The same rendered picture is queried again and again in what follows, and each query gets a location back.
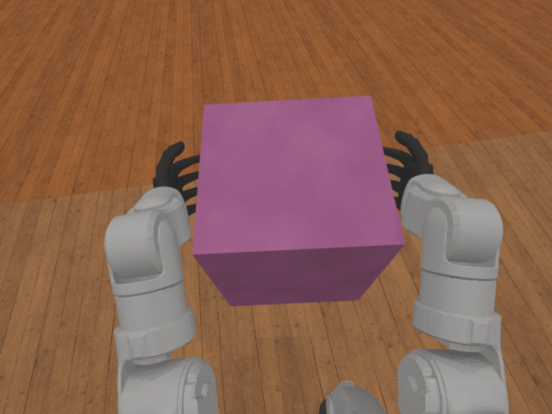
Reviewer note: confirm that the carton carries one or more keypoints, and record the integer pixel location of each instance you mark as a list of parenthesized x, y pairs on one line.
[(294, 203)]

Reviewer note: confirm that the right robot shin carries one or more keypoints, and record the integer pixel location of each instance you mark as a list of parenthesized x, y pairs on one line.
[(345, 384)]

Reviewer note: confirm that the left robot hand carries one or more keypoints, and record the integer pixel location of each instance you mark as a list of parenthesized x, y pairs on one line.
[(167, 173)]

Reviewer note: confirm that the robot right upper arm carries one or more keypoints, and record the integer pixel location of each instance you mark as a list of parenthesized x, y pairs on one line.
[(442, 381)]

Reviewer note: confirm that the robot left forearm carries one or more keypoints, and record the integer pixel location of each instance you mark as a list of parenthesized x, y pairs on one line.
[(146, 276)]

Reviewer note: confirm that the robot left upper arm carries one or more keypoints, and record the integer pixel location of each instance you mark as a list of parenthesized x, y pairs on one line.
[(176, 386)]

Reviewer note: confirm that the robot right forearm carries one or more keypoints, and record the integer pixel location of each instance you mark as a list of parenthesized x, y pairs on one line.
[(461, 240)]

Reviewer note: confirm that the right robot hand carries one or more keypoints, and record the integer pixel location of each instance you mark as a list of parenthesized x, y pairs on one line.
[(414, 165)]

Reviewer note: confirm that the robot right thigh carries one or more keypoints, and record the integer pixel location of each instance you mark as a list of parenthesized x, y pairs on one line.
[(353, 400)]

